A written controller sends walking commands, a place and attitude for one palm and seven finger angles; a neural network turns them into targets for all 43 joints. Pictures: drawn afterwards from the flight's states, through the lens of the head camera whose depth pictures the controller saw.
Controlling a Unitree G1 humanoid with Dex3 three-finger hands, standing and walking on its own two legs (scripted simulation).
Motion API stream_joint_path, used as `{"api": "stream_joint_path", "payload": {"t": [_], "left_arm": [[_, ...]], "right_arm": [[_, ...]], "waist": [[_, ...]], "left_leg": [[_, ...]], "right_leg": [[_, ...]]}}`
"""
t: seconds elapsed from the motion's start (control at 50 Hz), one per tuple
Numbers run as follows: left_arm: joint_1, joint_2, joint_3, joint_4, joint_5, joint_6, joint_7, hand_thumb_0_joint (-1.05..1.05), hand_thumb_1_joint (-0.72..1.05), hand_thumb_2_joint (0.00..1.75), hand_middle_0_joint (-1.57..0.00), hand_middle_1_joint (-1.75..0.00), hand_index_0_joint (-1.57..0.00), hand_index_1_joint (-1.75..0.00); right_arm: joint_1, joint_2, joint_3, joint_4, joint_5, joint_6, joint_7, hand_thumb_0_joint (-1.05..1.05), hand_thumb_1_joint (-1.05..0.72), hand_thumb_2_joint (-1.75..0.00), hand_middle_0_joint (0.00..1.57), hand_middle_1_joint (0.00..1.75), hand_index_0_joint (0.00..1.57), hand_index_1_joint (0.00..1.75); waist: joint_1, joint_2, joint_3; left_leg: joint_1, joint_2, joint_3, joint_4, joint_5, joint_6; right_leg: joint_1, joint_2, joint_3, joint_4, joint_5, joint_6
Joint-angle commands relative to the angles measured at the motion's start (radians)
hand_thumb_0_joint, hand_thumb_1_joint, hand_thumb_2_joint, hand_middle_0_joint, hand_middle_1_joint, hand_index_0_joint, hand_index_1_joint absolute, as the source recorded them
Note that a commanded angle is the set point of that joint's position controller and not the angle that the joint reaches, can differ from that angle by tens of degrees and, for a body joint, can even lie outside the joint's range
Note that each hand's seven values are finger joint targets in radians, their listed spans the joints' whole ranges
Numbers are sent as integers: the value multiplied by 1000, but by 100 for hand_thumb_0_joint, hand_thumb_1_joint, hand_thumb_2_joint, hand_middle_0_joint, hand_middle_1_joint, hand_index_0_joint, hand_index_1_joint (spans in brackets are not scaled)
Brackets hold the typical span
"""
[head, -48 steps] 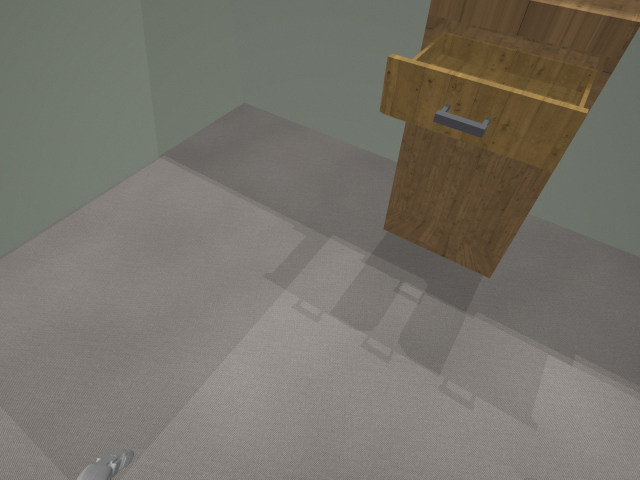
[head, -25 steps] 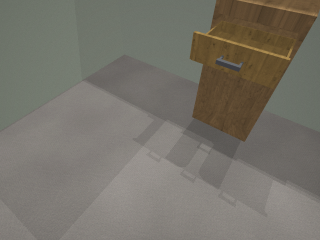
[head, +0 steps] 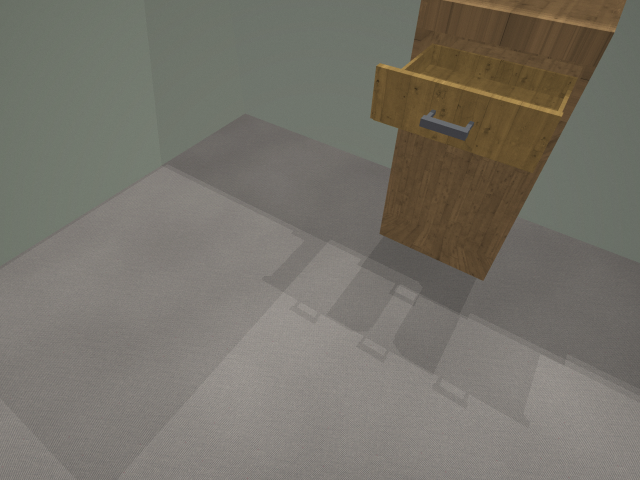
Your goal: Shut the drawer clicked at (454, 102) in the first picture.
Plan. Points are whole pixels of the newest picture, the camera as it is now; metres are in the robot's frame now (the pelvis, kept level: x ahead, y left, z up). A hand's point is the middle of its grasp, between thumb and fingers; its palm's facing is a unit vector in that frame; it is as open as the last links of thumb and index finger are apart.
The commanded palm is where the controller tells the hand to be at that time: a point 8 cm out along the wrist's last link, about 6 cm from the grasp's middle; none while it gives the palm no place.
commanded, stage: stand and wait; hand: left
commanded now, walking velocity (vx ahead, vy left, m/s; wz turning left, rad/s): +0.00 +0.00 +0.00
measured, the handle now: (447, 123) +0.87 -0.25 +0.01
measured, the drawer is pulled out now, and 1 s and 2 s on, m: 0.30 0.30 0.30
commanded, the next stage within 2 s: look at it before walking up in 0.10 s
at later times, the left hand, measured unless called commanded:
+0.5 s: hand out of the picture +0.07 +0.24 -0.16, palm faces -0.03 -0.94 -0.33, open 7.4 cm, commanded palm none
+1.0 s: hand out of the picture +0.07 +0.22 -0.17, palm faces -0.07 -0.96 -0.26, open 7.4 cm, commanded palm none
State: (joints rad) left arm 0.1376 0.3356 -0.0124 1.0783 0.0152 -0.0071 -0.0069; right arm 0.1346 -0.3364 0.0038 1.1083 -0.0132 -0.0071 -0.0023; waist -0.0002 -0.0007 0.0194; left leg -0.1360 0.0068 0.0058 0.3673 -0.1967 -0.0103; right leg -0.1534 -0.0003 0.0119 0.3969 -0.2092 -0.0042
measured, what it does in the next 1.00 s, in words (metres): stands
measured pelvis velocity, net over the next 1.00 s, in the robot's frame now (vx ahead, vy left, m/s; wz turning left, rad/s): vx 0.04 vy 0.00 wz -0.09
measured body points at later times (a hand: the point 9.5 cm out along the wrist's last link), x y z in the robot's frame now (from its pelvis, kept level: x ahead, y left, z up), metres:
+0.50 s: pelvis +0.00 +0.00 +0.00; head +0.01 +0.00 +0.45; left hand +0.07 +0.29 -0.13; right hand +0.08 -0.29 -0.13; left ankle +0.00 +0.13 -0.75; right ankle +0.01 -0.12 -0.75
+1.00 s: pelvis +0.04 +0.00 -0.01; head +0.03 +0.00 +0.44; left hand +0.08 +0.27 -0.15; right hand +0.08 -0.28 -0.15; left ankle +0.00 +0.13 -0.75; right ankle +0.00 -0.11 -0.74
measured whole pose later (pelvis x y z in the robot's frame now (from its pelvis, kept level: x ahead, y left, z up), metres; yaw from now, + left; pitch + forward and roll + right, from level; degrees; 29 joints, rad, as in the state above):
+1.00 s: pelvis +0.04 +0.00 -0.01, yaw -5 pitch +0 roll +1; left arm 0.26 0.28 0.01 1.06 0.03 0.03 -0.03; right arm 0.19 -0.27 -0.01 1.07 -0.03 -0.01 0.00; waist 0.02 -0.02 -0.01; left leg -0.13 0.03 0.08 0.46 -0.32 -0.01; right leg -0.23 0.02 0.06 0.60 -0.38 -0.02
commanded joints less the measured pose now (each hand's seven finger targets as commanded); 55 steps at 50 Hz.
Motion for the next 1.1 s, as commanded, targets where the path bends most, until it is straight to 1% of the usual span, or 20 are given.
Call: {"api": "stream_joint_path", "payload": {"t": [0.0, 0.14, 0.24, 0.5, 0.74, 0.76, 0.78, 0.8, 0.82, 0.84, 0.86, 0.9, 0.92, 0.94, 0.96, 0.98, 1.0, 1.02, 1.06, 1.08], "left_arm": [[-47, 213, 47, -61, -4, -19, 18, 0, 90, 90, -20, -30, -20, -30], [-40, 207, 47, -58, -4, -19, 18, 0, 90, 90, -20, -30, -20, -30], [-41, 207, 48, -57, -3, -19, 17, 0, 90, 90, -20, -30, -20, -30], [-35, 208, 46, -48, -4, -21, 18, 0, 90, 90, -20, -30, -20, -30], [-35, 210, 48, -49, -4, -25, 20, 0, 90, 90, -20, -30, -20, -30], [-33, 210, 46, -49, -4, -24, 20, 0, 90, 90, -20, -30, -20, -30], [0, 144, 35, -33, -6, -16, 21, 0, 90, 90, -20, -30, -20, -30], [30, 97, 27, -23, -4, -3, 21, 0, 90, 90, -20, -30, -20, -30], [55, 91, 27, -22, -1, 6, 17, 0, 90, 90, -20, -30, -20, -30], [56, 97, 32, -30, 2, 14, 11, 0, 90, 90, -20, -30, -20, -30], [59, 101, 40, -43, 5, 20, 4, 0, 90, 90, -20, -30, -20, -30], [66, 96, 53, -76, 8, 23, -8, 0, 90, 90, -20, -30, -20, -30], [71, 87, 56, -92, 7, 20, -13, 0, 90, 90, -20, -30, -20, -30], [67, 58, 58, -107, 7, 16, -19, 0, 90, 90, -20, -30, -20, -30], [28, 42, 62, -134, 7, 12, -22, 0, 90, 90, -20, -30, -20, -30], [-9, 35, 66, -160, 8, 9, -26, 0, 90, 90, -20, -30, -20, -30], [-16, 27, 72, -174, 8, 4, -30, 0, 90, 90, -20, -30, -20, -30], [-15, 18, 74, -176, 7, -2, -35, 0, 90, 90, -20, -30, -20, -30], [72, -20, 79, -159, 4, -8, -39, 0, 90, 90, -20, -30, -20, -30], [164, -29, 83, -127, 6, -10, -41, 0, 90, 90, -20, -30, -20, -30]], "right_arm": [[-49, -203, -40, -59, 3, -29, -9, 0, -90, -90, 20, 30, 20, 30], [-47, -201, -40, -57, 3, -30, -10, 0, -90, -90, 20, 30, 20, 30], [-42, -200, -39, -54, 4, -30, -10, 0, -90, -90, 20, 30, 20, 30], [-50, -203, -39, -49, 5, -29, -11, 0, -90, -90, 20, 30, 20, 30], [-57, -202, -41, -53, 6, -31, -13, 0, -90, -90, 20, 30, 20, 30], [-62, -204, -41, -52, 6, -30, -12, 0, -90, -90, 20, 30, 20, 30], [-36, -139, -25, -38, 1, -25, -11, 0, -90, -90, 20, 30, 20, 30], [3, -88, -16, -29, -3, -17, -10, 0, -90, -90, 20, 30, 20, 30], [30, -78, -17, -29, -5, -11, -9, 0, -90, -90, 20, 30, 20, 30], [36, -86, -23, -32, -8, -7, -8, 0, -90, -90, 20, 30, 20, 30], [43, -97, -29, -39, -11, -4, -7, 0, -90, -90, 20, 30, 20, 30], [68, -126, -47, -62, -13, -4, -8, 0, -90, -90, 20, 30, 20, 30], [93, -145, -59, -68, -10, -6, -9, 0, -90, -90, 20, 30, 20, 30], [117, -167, -71, -75, -10, -13, -12, 0, -90, -90, 20, 30, 20, 30], [143, -173, -82, -77, -7, -23, -15, 0, -90, -90, 20, 30, 20, 30], [167, -164, -85, -78, -9, -32, -16, 0, -90, -90, 20, 30, 20, 30], [176, -149, -86, -81, -11, -40, -18, 0, -90, -90, 20, 30, 20, 30], [169, -133, -86, -84, -10, -44, -18, 0, -90, -90, 20, 30, 20, 30], [113, -116, -86, -101, -16, -45, -19, 0, -90, -90, 20, 30, 20, 30], [86, -111, -84, -106, -15, -44, -18, 0, -90, -90, 20, 30, 20, 30]], "waist": [[0, -13, -26], [2, 10, -27], [2, -8, -36], [0, 1, -40], [1, -11, -59], [2, 0, -55], [2, -3, -70], [0, -11, -58], [4, -7, -47], [1, 1, -3], [1, 7, 37], [-8, 49, 98], [-14, 88, 103], [-26, 153, 115], [-43, 188, 115], [-55, 175, 121], [-50, 154, 115], [-42, 127, 97], [8, 130, 61], [54, 101, 30]], "left_leg": [[-10, 106, -95, -64, 58, 33], [-11, 110, -97, -71, 56, 34], [-12, 111, -100, -71, 66, 34], [7, 114, -96, -70, 95, 31], [30, 119, -89, -65, 170, 31], [32, 118, -88, -66, 160, 30], [46, 119, -69, -55, 127, 21], [38, 114, -50, -37, 49, 12], [28, 110, -40, -22, -62, 14], [-1, 110, -38, -27, -170, 17], [-29, 117, -45, -40, -273, 25], [-34, 159, -94, -74, -402, 53], [-12, 205, -148, -104, -451, 82], [23, 276, -219, -157, -470, 121], [79, 354, -257, -193, -386, 169], [128, 381, -256, -192, -276, 196], [151, 388, -217, -170, -174, 199], [144, 388, -169, -141, -83, 190], [65, 343, -26, -44, 41, 137], [-16, 294, 52, 66, 27, 102]], "right_leg": [[-20, -118, 116, -89, 36, -31], [-20, -117, 113, -89, 39, -30], [-8, -117, 108, -87, 49, -28], [-3, -117, 108, -87, 93, -28], [26, -123, 95, -75, 194, -28], [21, -123, 97, -78, 182, -27], [20, -119, 101, -78, 148, -21], [3, -108, 107, -66, 62, -19], [-22, -101, 121, -64, -58, -26], [-68, -87, 137, -61, -171, -33], [-111, -72, 143, -51, -257, -39], [-215, -27, 128, 32, -320, -44], [-264, 2, 92, 114, -313, -41], [-329, 37, 22, 250, -256, -30], [-407, 13, -20, 382, -266, -17], [-475, -23, -8, 446, -299, -11], [-495, -50, 0, 461, -293, -8], [-465, -75, -4, 435, -285, -9], [-281, -74, -52, 303, -251, -15], [-120, -41, -96, 210, -150, -20]]}}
